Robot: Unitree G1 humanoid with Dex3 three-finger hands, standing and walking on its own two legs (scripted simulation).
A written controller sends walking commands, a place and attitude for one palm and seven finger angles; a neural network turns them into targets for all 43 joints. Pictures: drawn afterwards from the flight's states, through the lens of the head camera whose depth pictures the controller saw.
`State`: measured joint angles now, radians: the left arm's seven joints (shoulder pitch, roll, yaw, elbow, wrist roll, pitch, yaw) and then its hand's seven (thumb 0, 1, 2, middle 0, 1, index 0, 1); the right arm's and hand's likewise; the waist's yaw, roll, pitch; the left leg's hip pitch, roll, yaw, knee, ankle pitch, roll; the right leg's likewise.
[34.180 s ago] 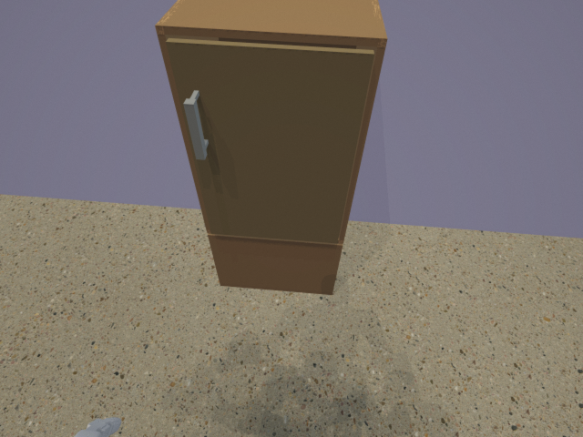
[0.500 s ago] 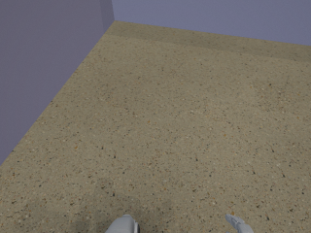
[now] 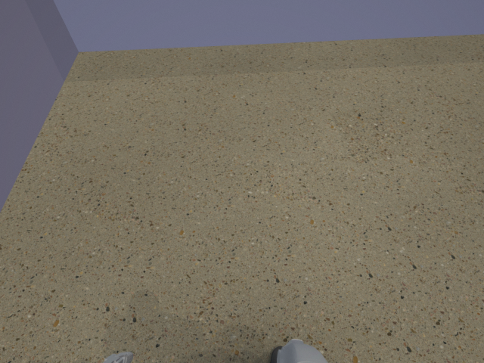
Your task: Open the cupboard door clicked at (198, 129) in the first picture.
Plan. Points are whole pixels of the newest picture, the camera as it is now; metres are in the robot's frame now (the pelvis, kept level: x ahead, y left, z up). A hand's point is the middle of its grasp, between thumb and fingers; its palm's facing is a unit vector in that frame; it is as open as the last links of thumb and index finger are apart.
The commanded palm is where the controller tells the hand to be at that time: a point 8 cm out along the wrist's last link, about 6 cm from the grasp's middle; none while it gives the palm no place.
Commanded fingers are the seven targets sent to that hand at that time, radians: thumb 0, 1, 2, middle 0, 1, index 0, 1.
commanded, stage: turn to face it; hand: left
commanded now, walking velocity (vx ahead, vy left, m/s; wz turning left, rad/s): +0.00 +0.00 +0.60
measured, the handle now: out of the picture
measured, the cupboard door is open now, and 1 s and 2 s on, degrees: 44 44 44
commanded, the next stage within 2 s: none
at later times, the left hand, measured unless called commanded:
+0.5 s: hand (146, 327) +0.21 +0.20 -0.19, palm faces +0.21 -0.96 -0.17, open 7.2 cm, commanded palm none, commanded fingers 0.00 0.90 0.90 -0.20 -0.30 -0.20 -0.30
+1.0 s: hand (160, 349) +0.17 +0.16 -0.15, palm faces +0.47 -0.83 -0.29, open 7.4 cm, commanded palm none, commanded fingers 0.00 0.90 0.90 -0.20 -0.30 -0.20 -0.30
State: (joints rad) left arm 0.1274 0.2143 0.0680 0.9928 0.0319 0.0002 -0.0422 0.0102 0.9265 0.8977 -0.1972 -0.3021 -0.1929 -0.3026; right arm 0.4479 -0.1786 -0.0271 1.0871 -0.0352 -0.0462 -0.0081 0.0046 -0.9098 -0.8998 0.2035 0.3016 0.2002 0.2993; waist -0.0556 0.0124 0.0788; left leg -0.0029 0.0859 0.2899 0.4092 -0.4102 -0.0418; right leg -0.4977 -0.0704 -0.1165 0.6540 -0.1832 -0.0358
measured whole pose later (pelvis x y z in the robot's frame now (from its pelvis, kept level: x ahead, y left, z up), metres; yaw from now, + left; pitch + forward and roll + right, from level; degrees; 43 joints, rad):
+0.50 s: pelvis +0.15 +0.01 -0.02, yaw +13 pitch +0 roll -1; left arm 0.14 0.20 0.06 0.96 0.01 0.02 0.01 -0.01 0.93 0.90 -0.20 -0.30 -0.20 -0.30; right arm 0.17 -0.21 -0.05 0.94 -0.03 0.01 0.01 0.00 -0.91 -0.90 0.20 0.30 0.20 0.30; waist -0.05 -0.04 0.07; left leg -0.45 0.03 0.14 0.72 -0.26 0.08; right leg -0.31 -0.09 -0.18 1.00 -0.59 0.04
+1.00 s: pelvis +0.19 -0.06 +0.00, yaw +30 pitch +1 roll +1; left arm 0.18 0.19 0.04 0.90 0.02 0.02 0.02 0.01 0.91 0.90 -0.20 -0.30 -0.20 -0.30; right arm 0.17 -0.27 -0.10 0.94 -0.02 0.08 0.02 0.01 -0.90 -0.90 0.21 0.30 0.20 0.30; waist -0.03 0.04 0.08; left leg -0.57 -0.05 -0.04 1.01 -0.43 -0.04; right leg -0.24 -0.06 -0.07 0.56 -0.34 0.00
